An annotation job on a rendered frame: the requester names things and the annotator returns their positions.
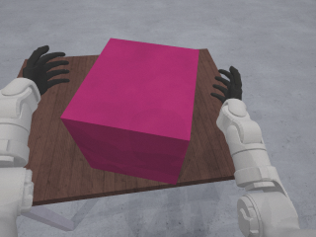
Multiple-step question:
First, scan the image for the right robot hand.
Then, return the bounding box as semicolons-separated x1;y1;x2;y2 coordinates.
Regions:
210;66;243;104

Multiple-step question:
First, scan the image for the left robot hand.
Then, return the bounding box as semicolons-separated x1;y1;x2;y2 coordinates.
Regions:
23;45;70;95

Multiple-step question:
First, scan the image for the right robot forearm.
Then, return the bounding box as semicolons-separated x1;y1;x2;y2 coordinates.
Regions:
216;98;300;227

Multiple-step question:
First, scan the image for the left robot upper arm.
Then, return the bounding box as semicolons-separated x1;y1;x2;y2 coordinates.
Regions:
0;167;34;237

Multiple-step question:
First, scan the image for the left robot forearm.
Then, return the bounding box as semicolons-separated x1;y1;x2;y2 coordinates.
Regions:
0;77;41;168

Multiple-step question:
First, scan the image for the right robot upper arm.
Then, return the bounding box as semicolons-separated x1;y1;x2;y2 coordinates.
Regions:
237;192;316;237

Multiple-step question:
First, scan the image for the table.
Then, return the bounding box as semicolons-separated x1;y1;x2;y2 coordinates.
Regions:
17;48;236;232

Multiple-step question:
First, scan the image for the carton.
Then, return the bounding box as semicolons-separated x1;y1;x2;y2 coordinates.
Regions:
60;38;199;185

